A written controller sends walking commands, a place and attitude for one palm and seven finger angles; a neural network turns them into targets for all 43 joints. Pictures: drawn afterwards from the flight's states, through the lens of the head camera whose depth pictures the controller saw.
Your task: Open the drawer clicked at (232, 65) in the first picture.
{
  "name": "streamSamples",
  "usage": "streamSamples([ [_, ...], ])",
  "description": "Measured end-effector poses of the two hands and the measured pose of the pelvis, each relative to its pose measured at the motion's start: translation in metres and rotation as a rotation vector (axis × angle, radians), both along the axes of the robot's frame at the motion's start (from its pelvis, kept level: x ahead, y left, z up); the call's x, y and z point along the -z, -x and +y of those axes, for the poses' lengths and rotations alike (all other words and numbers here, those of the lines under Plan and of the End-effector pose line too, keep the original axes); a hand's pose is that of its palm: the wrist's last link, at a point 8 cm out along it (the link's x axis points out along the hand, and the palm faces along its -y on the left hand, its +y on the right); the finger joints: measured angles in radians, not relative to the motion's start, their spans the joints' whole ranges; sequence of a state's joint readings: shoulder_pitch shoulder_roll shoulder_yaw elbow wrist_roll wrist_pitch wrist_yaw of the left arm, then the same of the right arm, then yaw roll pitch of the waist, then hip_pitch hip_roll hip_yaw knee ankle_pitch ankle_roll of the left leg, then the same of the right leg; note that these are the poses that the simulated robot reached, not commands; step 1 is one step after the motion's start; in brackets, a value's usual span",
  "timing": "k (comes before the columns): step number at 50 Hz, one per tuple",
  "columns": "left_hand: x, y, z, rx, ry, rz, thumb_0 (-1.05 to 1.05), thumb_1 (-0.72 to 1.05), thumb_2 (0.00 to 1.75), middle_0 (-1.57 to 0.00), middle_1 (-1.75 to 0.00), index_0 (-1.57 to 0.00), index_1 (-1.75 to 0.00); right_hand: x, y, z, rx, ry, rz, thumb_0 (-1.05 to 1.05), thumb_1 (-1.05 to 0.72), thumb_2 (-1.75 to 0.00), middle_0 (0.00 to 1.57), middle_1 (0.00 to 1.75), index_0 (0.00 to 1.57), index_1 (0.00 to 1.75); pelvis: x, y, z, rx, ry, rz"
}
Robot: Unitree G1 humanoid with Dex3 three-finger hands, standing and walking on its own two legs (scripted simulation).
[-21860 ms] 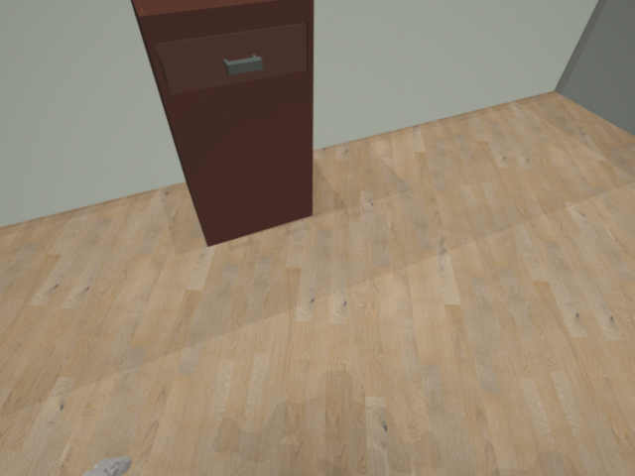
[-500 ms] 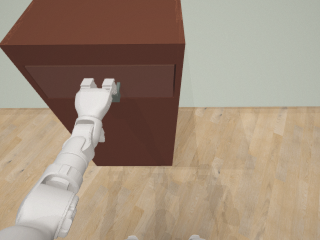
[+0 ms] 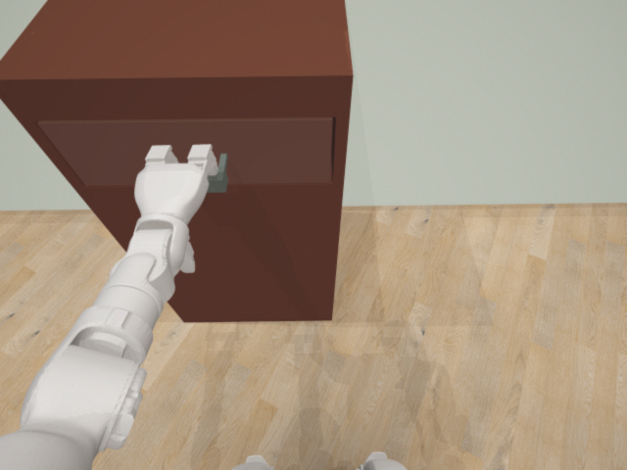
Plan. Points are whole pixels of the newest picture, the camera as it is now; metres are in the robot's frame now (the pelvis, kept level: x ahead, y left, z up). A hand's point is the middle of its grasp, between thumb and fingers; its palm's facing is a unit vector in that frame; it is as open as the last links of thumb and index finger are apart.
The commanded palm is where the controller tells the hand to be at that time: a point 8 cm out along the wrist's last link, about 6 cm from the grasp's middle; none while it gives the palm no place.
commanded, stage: lower the fingers behind the handle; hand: left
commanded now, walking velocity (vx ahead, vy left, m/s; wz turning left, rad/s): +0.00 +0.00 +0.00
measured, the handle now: (194, 169) +0.55 +0.19 +0.02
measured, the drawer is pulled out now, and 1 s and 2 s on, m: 0.00 0.00 0.00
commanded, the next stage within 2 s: lift the fingers back up to retry in 0.20 s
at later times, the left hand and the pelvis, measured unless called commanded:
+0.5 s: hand (183, 206) +0.46 +0.19 +0.04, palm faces -0.02 -0.04 -1.00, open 13.9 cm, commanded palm +0.43 +0.20 +0.08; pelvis +0.00 +0.01 +0.01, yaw -1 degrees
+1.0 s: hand (164, 181) +0.46 +0.20 +0.09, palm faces +0.00 -0.05 -1.00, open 13.8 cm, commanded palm +0.43 +0.20 +0.14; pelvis +0.03 +0.01 +0.03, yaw +0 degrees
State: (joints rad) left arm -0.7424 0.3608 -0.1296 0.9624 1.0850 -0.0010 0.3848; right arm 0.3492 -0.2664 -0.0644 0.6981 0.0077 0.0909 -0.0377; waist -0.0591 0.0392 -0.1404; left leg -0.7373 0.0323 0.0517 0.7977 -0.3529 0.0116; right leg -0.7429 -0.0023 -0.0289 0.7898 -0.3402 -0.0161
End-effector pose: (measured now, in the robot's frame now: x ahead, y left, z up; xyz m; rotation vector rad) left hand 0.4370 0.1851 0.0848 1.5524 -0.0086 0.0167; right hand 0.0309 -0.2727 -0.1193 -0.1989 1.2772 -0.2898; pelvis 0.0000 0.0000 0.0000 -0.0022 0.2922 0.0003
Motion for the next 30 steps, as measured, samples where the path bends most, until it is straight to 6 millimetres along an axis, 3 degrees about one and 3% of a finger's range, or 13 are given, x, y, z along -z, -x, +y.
streamSamples([
  [17, -0.005, -0.009, -0.002, -0.027, -0.001, 0.022, 0.0, -0.49, 0.3, -0.27, -1.24, -0.29, -1.29, -0.001, -0.014, 0.018, -0.004, -0.023, -0.049, 0.0, -0.91, -0.9, 0.21, 0.3, 0.21, 0.3, -0.003, 0.001, 0.006, 0.005, 0.002, -0.008],
  [30, -0.007, -0.001, 0.013, -0.001, 0.024, 0.03, 0.0, -0.49, 0.3, -0.26, -1.21, -0.31, -1.21, -0.008, -0.018, 0.021, 0.02, -0.016, -0.046, 0.0, -0.91, -0.9, 0.21, 0.3, 0.2, 0.3, -0.01, -0.009, 0.013, 0.014, 0.005, -0.034],
])
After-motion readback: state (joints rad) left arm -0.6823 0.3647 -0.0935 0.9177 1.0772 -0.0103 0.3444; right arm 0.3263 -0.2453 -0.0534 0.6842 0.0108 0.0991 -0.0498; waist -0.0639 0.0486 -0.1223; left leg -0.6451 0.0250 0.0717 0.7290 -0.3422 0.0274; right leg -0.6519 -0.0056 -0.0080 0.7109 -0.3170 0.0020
